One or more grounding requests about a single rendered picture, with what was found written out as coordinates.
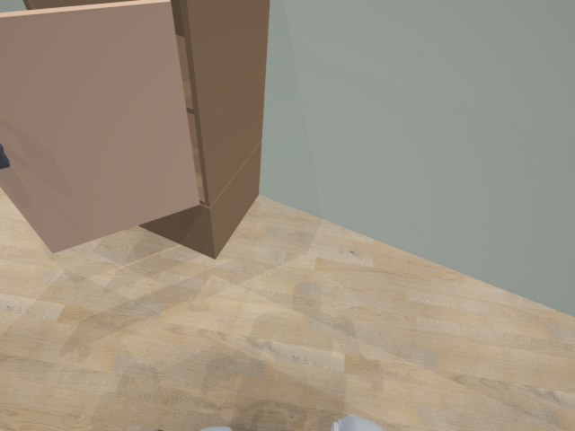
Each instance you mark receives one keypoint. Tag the cupboard door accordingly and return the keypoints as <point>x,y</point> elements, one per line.
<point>93,119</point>

